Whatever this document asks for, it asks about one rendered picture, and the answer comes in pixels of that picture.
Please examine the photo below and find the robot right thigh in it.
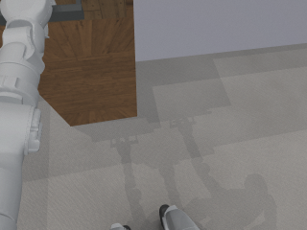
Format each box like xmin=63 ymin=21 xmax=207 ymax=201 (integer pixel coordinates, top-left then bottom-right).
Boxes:
xmin=162 ymin=209 xmax=200 ymax=230

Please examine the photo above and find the robot left forearm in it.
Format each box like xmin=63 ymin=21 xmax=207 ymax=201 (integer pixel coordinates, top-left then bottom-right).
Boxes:
xmin=0 ymin=16 xmax=45 ymax=109

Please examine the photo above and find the left robot hand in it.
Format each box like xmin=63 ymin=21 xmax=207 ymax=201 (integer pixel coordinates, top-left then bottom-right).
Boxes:
xmin=0 ymin=0 xmax=56 ymax=38

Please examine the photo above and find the robot left upper arm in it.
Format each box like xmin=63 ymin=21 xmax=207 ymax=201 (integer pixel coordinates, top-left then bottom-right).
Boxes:
xmin=0 ymin=102 xmax=43 ymax=230

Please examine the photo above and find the handle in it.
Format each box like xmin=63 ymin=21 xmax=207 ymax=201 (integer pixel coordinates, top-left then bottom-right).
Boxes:
xmin=0 ymin=0 xmax=84 ymax=26

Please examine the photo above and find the drawer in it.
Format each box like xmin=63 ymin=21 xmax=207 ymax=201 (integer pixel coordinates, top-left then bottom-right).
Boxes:
xmin=0 ymin=0 xmax=128 ymax=27

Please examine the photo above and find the robot right foot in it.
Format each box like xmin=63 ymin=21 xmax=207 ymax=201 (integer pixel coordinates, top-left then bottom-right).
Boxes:
xmin=159 ymin=204 xmax=170 ymax=230

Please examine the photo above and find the cabinet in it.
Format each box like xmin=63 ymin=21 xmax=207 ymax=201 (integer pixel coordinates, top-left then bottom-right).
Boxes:
xmin=0 ymin=0 xmax=137 ymax=127

